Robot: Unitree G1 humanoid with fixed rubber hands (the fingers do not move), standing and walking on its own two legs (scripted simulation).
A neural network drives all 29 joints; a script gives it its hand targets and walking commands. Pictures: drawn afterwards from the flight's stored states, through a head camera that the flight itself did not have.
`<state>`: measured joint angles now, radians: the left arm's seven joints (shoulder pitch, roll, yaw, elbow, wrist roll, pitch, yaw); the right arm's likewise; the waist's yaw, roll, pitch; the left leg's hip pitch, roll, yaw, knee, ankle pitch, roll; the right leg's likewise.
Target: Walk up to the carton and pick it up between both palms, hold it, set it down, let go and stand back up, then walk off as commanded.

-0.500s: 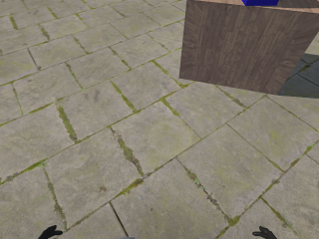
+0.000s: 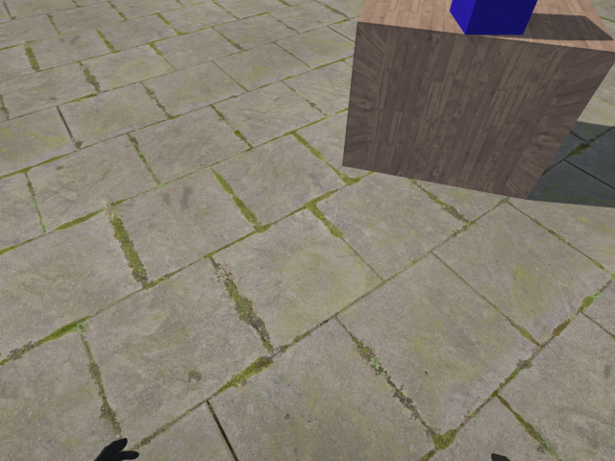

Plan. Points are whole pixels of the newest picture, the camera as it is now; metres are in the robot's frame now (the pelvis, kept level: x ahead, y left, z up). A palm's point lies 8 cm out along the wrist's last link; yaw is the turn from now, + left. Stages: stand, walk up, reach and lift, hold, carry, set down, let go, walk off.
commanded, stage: stand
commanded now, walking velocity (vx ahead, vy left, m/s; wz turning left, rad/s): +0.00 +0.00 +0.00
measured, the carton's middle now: out of the picture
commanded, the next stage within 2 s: walk up in 0.48 s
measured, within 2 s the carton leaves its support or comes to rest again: neither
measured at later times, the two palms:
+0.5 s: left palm out of the picture +0.08 +0.29 -0.10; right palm out of the picture +0.08 -0.28 -0.11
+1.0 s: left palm (94, 452) +0.16 +0.27 -0.08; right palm out of the picture +0.06 -0.41 -0.12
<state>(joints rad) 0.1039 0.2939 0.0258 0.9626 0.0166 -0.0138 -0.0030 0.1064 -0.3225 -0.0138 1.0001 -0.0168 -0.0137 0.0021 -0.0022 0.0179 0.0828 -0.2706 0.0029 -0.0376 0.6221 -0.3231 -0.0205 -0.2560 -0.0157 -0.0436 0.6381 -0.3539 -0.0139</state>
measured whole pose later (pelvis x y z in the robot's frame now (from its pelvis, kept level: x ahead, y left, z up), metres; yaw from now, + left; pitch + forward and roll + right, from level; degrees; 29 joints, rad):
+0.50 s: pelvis +0.00 +0.00 +0.02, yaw +0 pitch -3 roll +0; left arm 0.11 0.31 0.02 1.08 0.01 -0.01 -0.01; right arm 0.10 -0.33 0.00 1.09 -0.01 -0.02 0.00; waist 0.01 0.02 0.08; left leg -0.16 0.01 -0.04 0.43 -0.22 -0.02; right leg -0.13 -0.01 -0.05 0.42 -0.24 -0.01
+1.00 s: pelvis +0.05 -0.06 -0.01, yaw -9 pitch -3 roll +1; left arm 0.25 0.44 0.13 0.94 0.03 -0.04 -0.11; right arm 0.22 -0.48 -0.12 0.99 -0.05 -0.03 0.03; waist 0.02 0.04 0.03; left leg -0.21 0.10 0.03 0.85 -0.56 0.03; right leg -0.37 -0.05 -0.02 0.73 -0.29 -0.01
